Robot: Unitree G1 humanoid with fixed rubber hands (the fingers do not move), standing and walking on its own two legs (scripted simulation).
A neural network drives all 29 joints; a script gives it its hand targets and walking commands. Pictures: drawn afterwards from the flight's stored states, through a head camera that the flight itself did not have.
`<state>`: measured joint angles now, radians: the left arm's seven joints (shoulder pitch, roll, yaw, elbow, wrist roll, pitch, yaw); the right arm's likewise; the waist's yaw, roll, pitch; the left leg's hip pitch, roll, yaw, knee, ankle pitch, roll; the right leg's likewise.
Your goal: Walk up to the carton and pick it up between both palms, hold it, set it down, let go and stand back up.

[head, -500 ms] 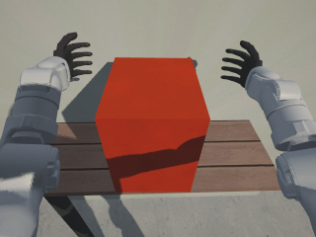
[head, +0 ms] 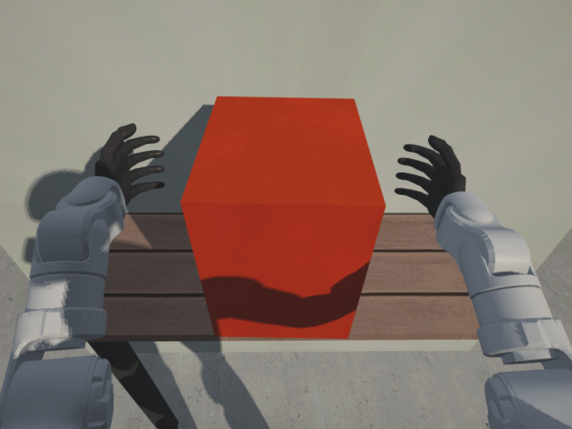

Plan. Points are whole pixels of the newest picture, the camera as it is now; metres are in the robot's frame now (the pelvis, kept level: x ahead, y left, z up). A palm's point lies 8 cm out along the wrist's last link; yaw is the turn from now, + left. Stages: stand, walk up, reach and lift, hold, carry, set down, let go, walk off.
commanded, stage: set down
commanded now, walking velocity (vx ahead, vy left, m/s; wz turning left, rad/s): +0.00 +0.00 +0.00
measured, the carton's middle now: (283, 219) +0.44 +0.02 +0.07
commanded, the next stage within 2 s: none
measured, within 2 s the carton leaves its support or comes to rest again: neither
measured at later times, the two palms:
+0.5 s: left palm (115, 271) +0.31 +0.23 +0.12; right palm (458, 275) +0.29 -0.21 +0.11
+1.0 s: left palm (109, 341) +0.24 +0.24 +0.06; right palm (460, 334) +0.24 -0.20 +0.06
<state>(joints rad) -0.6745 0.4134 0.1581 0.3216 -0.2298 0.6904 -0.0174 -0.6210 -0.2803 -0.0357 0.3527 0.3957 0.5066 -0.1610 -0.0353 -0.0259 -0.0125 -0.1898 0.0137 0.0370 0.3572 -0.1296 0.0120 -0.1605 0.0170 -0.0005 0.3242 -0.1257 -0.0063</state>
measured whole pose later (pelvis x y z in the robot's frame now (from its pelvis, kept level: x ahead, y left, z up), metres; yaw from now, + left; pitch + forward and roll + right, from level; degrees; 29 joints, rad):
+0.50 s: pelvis +0.02 +0.00 +0.00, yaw -1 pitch -4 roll +0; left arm -0.09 0.29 0.19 -0.17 -0.22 0.60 -0.02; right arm -0.03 -0.21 -0.06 -0.17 0.31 0.42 -0.16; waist 0.01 -0.01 0.05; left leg -0.10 0.01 0.06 0.32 -0.15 0.01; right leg -0.09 0.02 0.03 0.31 -0.15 -0.01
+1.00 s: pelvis +0.05 +0.00 +0.00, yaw +0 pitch -3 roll +0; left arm 0.34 0.30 0.08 -0.18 -0.22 0.15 -0.05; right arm 0.44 -0.16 -0.01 -0.29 0.22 0.16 -0.12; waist 0.04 0.00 0.04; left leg -0.06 0.02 0.04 0.30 -0.18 0.00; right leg -0.04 0.02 0.01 0.26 -0.17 -0.01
